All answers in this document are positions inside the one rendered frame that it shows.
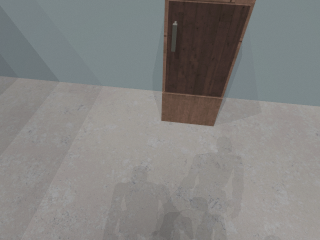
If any handle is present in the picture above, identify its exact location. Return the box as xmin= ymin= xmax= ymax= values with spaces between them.
xmin=171 ymin=21 xmax=178 ymax=52

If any cupboard door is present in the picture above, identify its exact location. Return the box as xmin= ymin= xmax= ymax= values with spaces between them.
xmin=165 ymin=0 xmax=251 ymax=97

